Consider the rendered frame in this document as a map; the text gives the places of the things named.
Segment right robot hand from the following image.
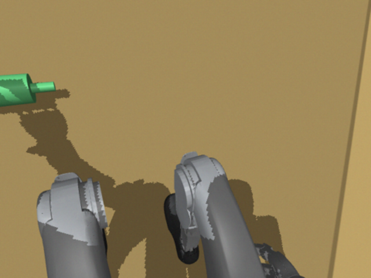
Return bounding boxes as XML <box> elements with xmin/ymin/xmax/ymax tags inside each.
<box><xmin>254</xmin><ymin>243</ymin><xmax>299</xmax><ymax>278</ymax></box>

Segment right robot foot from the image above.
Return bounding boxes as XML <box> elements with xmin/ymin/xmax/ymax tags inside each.
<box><xmin>164</xmin><ymin>193</ymin><xmax>199</xmax><ymax>264</ymax></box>

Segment bottle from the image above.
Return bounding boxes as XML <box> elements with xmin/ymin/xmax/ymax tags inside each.
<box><xmin>0</xmin><ymin>74</ymin><xmax>56</xmax><ymax>107</ymax></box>

